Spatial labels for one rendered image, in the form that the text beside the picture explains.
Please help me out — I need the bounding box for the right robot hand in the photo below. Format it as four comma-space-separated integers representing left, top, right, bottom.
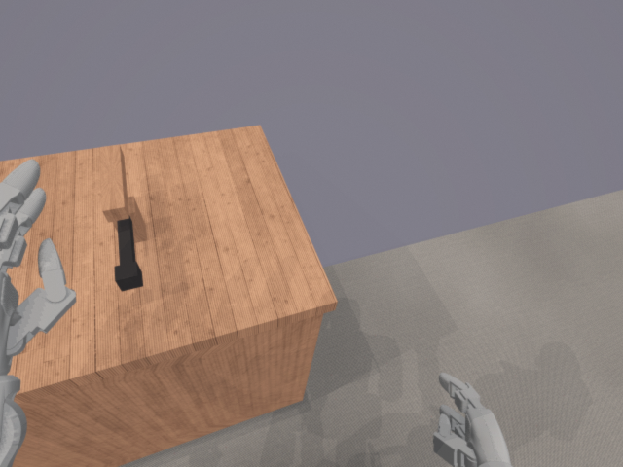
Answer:
433, 373, 511, 467

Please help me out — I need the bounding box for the robot left forearm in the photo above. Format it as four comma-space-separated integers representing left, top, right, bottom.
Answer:
0, 375, 27, 467

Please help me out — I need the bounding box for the counter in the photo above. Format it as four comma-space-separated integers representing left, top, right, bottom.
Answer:
0, 126, 338, 467

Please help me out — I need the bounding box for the tap lever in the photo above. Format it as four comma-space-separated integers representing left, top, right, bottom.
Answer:
115, 216, 143, 291

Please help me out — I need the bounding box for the left robot hand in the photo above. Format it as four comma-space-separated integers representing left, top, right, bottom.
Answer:
0, 159, 76, 376

